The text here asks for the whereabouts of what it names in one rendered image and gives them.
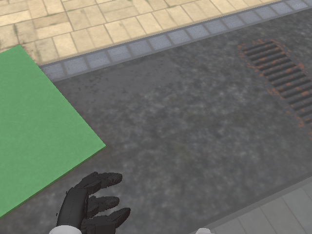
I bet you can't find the left robot hand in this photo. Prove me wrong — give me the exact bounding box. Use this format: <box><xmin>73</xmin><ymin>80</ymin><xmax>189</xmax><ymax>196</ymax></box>
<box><xmin>56</xmin><ymin>172</ymin><xmax>131</xmax><ymax>234</ymax></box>

